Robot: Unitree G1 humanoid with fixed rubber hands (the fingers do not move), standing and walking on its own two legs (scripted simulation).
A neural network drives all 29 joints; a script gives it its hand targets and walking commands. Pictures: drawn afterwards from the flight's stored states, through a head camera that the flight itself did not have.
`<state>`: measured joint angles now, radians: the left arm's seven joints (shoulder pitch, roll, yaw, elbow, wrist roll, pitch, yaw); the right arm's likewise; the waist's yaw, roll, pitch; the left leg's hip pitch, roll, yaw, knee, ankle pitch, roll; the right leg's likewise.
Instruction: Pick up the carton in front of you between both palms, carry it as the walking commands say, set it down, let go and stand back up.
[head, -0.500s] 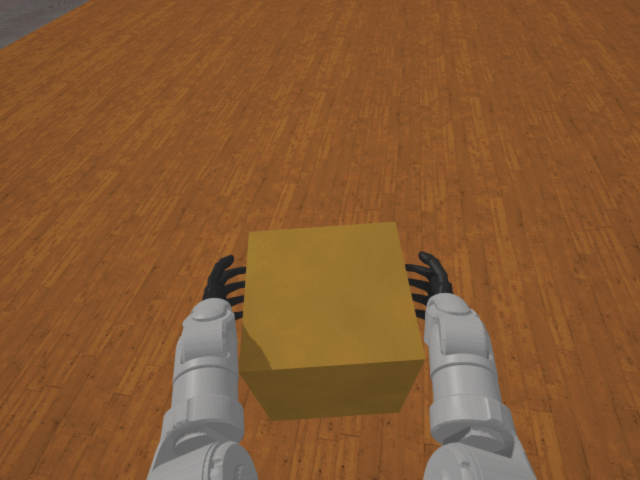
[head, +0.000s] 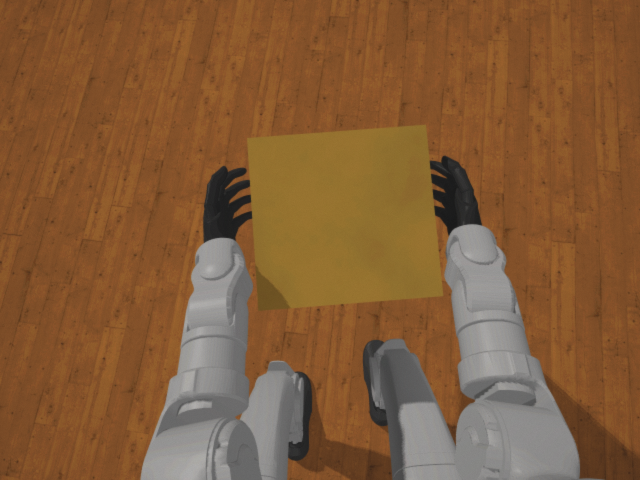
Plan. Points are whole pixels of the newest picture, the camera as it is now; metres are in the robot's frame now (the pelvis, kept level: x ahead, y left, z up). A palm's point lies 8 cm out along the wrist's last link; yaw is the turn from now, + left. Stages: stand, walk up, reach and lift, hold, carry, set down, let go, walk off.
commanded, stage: set down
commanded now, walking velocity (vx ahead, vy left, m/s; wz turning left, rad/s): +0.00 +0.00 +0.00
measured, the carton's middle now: (338, 227) +0.42 -0.03 -0.16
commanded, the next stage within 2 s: none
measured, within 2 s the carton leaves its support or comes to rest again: rests again in 1.56 s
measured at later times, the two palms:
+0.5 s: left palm (269, 227) +0.45 +0.08 -0.21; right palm (452, 214) +0.44 -0.22 -0.22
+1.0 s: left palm (299, 227) +0.48 +0.04 -0.36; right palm (446, 219) +0.47 -0.25 -0.37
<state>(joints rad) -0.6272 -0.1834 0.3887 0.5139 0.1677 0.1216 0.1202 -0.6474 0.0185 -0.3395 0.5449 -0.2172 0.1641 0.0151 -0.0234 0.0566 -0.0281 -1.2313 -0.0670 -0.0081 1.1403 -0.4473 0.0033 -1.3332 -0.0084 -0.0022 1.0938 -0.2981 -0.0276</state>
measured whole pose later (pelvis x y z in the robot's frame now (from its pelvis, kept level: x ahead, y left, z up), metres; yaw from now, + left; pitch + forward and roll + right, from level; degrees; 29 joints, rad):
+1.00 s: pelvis -0.04 +0.00 -0.23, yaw +3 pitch +43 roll +8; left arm -1.25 -0.08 0.52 0.71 0.12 0.23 0.24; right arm -1.35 -0.29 -0.29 0.89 -0.17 0.31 0.04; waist -0.10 0.11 0.14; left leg -2.08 -0.16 0.04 1.97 -0.66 -0.05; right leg -2.24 0.01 0.06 1.92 -0.42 -0.03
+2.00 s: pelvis -0.07 +0.00 -0.29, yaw +4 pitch +30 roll +4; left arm -1.49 0.05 0.38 0.94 0.01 0.21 0.16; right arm -1.60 -0.50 -0.24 1.16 -0.08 0.24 0.16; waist -0.11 0.11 0.50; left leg -2.11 -0.23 0.02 2.22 -0.65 -0.07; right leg -2.24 -0.06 0.02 2.14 -0.43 -0.05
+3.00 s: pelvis -0.06 +0.00 -0.22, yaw +3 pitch +37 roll +6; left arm -1.40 0.10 0.32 0.85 -0.03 0.26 0.23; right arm -1.50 -0.58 -0.20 1.11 0.04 0.20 0.13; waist -0.06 0.07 0.28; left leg -1.98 -0.15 0.04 1.95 -0.64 -0.04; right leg -2.13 0.01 0.05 1.89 -0.41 -0.03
